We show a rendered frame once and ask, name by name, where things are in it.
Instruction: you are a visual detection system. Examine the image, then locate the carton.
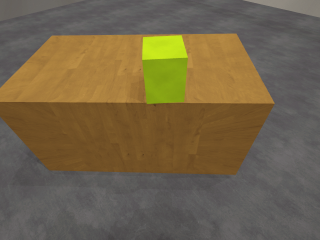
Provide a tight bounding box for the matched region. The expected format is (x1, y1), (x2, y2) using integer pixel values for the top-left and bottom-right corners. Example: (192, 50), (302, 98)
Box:
(142, 35), (188, 104)

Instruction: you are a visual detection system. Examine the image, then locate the pedestal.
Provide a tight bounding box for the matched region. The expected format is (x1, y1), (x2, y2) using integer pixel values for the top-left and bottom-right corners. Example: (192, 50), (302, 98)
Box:
(0, 33), (275, 175)

